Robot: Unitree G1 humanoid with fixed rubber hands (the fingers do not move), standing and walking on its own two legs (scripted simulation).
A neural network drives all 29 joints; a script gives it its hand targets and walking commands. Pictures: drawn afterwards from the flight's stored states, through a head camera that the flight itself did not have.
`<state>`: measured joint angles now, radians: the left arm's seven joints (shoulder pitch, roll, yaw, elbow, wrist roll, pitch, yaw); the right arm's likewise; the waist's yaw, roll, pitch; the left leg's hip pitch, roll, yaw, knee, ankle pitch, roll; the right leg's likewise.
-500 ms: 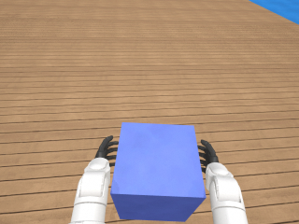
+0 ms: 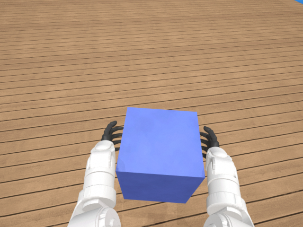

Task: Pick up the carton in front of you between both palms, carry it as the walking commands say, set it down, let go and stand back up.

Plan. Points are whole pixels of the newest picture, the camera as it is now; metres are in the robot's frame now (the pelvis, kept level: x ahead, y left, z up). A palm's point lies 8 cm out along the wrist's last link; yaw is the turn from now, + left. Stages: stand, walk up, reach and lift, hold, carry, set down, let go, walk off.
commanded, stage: set down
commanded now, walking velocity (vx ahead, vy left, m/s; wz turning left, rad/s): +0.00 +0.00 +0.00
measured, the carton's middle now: (158, 158) +0.34 +0.00 -0.06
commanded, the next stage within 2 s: none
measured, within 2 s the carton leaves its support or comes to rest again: rests again in 1.94 s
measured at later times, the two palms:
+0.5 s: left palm (118, 160) +0.39 +0.15 -0.19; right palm (194, 166) +0.38 -0.15 -0.19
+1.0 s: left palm (121, 167) +0.44 +0.16 -0.35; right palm (184, 171) +0.43 -0.14 -0.34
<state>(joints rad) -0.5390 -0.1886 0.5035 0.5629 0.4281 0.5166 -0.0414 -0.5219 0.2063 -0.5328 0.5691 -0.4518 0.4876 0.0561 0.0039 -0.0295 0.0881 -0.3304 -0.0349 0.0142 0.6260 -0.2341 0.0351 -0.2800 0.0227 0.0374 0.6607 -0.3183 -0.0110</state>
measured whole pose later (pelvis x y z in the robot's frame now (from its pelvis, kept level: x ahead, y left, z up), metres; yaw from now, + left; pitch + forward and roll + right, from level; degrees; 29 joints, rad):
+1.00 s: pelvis -0.05 +0.00 -0.25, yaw -3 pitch +45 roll -3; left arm -1.03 0.05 0.40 0.70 0.19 0.27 0.03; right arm -0.98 0.04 -0.47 0.66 -0.15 0.24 -0.09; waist 0.02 -0.03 -0.10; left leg -2.02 -0.03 -0.02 1.70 -0.46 0.02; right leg -1.95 0.07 -0.01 1.73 -0.57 0.01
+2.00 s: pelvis -0.06 +0.00 -0.39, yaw -4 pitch +37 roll -2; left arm -1.44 0.30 0.25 1.00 0.01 0.22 0.05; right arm -1.40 -0.17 -0.28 0.94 0.03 0.21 -0.17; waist 0.05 -0.03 0.33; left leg -2.31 0.00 0.00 2.18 -0.52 0.03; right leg -2.24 0.11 -0.02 2.22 -0.63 0.03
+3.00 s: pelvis -0.06 +0.00 -0.40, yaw -4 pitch +32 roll -2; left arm -1.51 0.49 0.11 1.19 -0.22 0.05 0.04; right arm -1.45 -0.34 -0.09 1.04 0.23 0.10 -0.14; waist 0.04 -0.03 0.46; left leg -2.25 0.00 0.00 2.23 -0.54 0.02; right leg -2.18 0.11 -0.03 2.27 -0.66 0.02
